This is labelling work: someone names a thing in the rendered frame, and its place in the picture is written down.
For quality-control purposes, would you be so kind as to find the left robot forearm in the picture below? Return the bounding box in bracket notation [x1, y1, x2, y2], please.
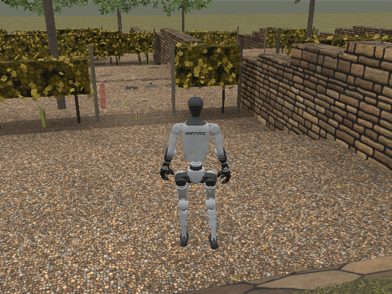
[162, 148, 173, 170]

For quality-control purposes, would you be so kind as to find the right robot upper arm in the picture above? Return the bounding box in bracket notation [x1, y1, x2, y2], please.
[208, 123, 224, 157]

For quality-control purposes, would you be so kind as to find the right robot forearm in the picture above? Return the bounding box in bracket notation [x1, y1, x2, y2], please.
[218, 148, 230, 172]

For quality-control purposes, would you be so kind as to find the left robot upper arm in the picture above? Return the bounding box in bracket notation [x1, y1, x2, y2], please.
[167, 123, 183, 157]

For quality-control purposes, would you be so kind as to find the robot right shin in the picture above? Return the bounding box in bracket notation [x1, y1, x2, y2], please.
[207, 199, 217, 241]

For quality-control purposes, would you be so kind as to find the right robot hand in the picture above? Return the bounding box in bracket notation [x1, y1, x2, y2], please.
[217, 170, 231, 184]

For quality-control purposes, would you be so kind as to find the right robot thigh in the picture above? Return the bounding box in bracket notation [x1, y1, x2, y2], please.
[204, 170, 217, 210]

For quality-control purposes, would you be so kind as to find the left robot hand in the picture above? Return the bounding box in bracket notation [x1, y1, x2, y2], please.
[160, 167, 174, 181]

